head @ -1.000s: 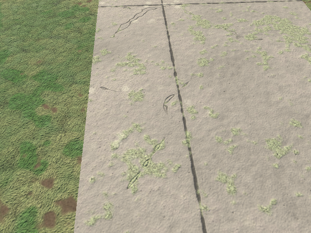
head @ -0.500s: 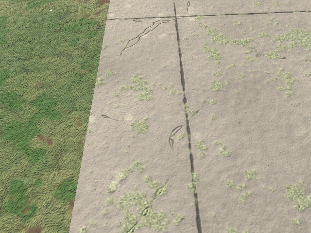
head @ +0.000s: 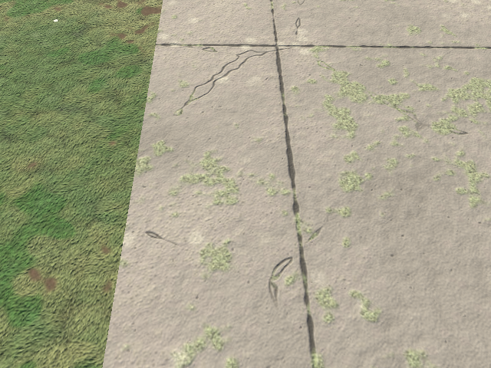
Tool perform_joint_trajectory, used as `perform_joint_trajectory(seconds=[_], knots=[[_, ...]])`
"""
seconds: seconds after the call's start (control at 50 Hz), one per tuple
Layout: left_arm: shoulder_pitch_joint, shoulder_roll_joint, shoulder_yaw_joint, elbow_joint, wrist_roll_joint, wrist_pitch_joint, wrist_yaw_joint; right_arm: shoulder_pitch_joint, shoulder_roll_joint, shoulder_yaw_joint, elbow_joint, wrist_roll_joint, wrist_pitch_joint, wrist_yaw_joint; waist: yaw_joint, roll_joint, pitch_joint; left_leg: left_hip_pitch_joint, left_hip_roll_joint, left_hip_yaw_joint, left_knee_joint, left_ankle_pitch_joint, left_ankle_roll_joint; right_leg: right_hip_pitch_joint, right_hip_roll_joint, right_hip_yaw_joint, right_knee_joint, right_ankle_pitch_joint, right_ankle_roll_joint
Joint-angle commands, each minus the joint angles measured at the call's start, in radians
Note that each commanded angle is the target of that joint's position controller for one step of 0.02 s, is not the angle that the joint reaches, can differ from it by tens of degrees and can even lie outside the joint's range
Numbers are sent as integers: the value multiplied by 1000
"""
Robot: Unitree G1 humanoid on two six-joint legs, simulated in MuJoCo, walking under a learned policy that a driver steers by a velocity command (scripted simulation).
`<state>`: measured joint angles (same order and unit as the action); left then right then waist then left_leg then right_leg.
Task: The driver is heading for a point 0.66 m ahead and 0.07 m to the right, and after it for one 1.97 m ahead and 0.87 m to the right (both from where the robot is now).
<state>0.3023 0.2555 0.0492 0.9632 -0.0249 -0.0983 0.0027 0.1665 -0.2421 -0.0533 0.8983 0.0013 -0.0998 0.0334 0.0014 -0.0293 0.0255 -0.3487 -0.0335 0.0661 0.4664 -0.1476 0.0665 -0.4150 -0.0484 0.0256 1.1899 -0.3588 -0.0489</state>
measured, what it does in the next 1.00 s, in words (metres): walks ahead: right foot, then left foot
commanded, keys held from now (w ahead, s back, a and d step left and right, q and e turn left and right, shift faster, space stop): w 0.78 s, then e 0.22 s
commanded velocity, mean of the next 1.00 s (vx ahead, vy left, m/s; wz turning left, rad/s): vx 0.46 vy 0.00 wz -0.05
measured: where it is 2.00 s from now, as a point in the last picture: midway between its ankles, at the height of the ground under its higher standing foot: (260, 325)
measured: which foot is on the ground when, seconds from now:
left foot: down 0.00-0.44, up 0.46-0.94, down 0.96-1.00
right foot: up 0.00-0.40, down 0.42-0.96, up 0.98-1.00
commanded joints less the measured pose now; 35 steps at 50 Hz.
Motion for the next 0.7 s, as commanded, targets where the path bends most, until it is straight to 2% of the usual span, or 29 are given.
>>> perform_joint_trajectory(seconds=[0.02, 0.04, 0.1, 0.14, 0.2, 0.28, 0.32, 0.36, 0.38, 0.4, 0.42, 0.44, 0.46, 0.48, 0.5, 0.52, 0.54, 0.56, 0.58, 0.62, 0.66, 0.7], knots=[[35, 60, 25, -55, 7, 7, 10, 27, -79, -13, -24, -9, -16, 4, 15, 108, -63, 164, 261, -304, -303, 73, 167, -165, -103, 46, -25, 92, -5], [37, 49, 25, -55, 8, 16, 12, 45, -92, -16, -12, -8, -18, 1, 22, 103, -49, 142, 256, -274, -322, 102, 176, -168, -107, 39, -51, 110, 2], [-68, 62, 33, -94, 19, 24, 16, 97, -130, -25, 12, -7, -17, -18, 8, 77, -6, 166, 255, -226, -353, 169, 181, -273, -116, 35, -191, 240, 31], [-135, 53, 32, -114, 21, 20, 12, 129, -132, -23, 24, -3, -10, -29, -9, 76, 3, 198, 242, -192, -356, 188, 163, -304, -110, 27, -305, 345, 39], [-237, 34, 24, -140, 17, 13, 1, 173, -140, -22, 40, 5, -4, -37, -41, 83, 21, 221, 218, -142, -360, 179, 136, -274, -80, -2, -478, 461, 39], [-355, 32, 13, -178, 7, 7, -18, 246, -149, -25, 77, 12, 8, -39, -82, 82, 56, 328, 249, -137, -331, 163, 134, -286, -52, -21, -603, 448, 34], [-393, 37, 11, -200, 4, 0, -31, 265, -154, -30, 92, 14, 18, -42, -86, 87, 68, 394, 280, -145, -294, 188, 130, -299, -45, -19, -643, 394, 18], [-383, 54, 14, -209, 2, -7, -42, 257, -165, -36, 97, 17, 27, -46, -63, 102, 56, 437, 304, -151, -245, 268, 115, -254, -30, -27, -673, 321, -8], [-342, 72, 21, -201, 2, -10, -44, 239, -173, -39, 94, 18, 31, -47, -36, 115, 31, 441, 303, -145, -202, 375, 104, -179, -9, -42, -685, 289, -23], [-257, 97, 35, -178, 5, -12, -42, 212, -179, -41, 89, 19, 35, -47, 17, 124, -22, 429, 282, -121, -107, 542, 88, -42, 26, -74, -703, 284, -43], [-89, 144, 61, -124, 8, -11, -36, 198, -158, -33, 82, 16, 39, -47, 91, 106, -122, 365, 226, -81, 82, 622, 61, 190, 46, -85, -708, 306, -73], [103, 223, 83, -85, 21, -9, -25, 204, -124, -16, 56, -2, 37, -46, 149, -7, -275, 144, 162, -32, 403, 356, 23, 514, -140, 127, -682, 330, -142], [151, 278, 90, -64, 25, -5, -31, 325, 14, 22, 55, 1, 13, -36, 79, -272, -390, -252, -31, -57, 734, -339, -36, 820, -352, 611, -812, 143, -297], [138, 182, 64, -71, 17, -6, -31, 272, -90, 0, 66, 24, -11, -29, 111, -184, -376, -361, 13, -193, 862, -421, -19, 804, -337, 678, -875, 50, -273], [48, 142, 50, -88, 14, -8, -28, 179, -142, -14, 35, 45, -26, -26, 97, -137, -234, -424, 66, -174, 878, -340, -3, 677, -306, 524, -888, 96, -227], [-33, 120, 41, -107, 18, -8, -28, 125, -140, -15, 25, 42, -29, -32, 67, -49, -158, -389, 119, -146, 835, -245, -1, 527, -268, 403, -914, 193, -202], [-84, 97, 35, -112, 27, -10, -31, 98, -131, -22, 21, 27, -24, -38, 38, -16, -101, -345, 150, -138, 773, -187, -5, 400, -235, 324, -947, 270, -190], [-104, 70, 25, -111, 36, -13, -34, 117, -116, -26, 26, 21, -10, -40, 4, -29, -86, -283, 175, -146, 733, -150, -5, 326, -205, 265, -979, 306, -179], [-100, 65, 24, -102, 36, -15, -37, 137, -91, -25, 31, 21, 4, -41, -11, -41, -79, -248, 181, -143, 701, -134, -8, 285, -193, 235, -1006, 316, -181], [-73, 89, 30, -84, 30, -20, -31, 130, -70, -24, 28, 17, 23, -45, -23, -37, -48, -258, 190, -130, 635, -99, -23, 245, -183, 180, -1047, 354, -195], [-41, 116, 36, -69, 31, -18, -18, 57, -76, -28, 3, 8, 28, -47, -13, -20, -16, -327, 195, -127, 535, -8, -42, 253, -183, 149, -1073, 371, -197], [-11, 120, 36, -57, 28, -12, -8, -10, -72, -29, -18, 3, 27, -44, 2, -20, -1, -363, 190, -122, 424, 100, -54, 274, -170, 114, -1083, 379, -182]])
Velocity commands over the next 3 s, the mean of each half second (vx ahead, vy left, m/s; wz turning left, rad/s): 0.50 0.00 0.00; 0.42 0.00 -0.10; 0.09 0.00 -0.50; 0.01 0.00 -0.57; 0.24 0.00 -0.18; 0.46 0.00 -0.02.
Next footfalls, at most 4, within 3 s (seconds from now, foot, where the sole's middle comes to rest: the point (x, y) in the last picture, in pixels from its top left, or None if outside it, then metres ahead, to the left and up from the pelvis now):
0.42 right None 0.41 -0.15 -0.77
0.96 left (221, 289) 0.70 0.08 -0.77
1.40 right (305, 325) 0.59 -0.16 -0.77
1.88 left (236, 288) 0.70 0.04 -0.77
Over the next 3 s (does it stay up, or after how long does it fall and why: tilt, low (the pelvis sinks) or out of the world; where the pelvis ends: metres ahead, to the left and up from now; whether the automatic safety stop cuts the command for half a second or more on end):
stays up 0.88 -0.24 0.01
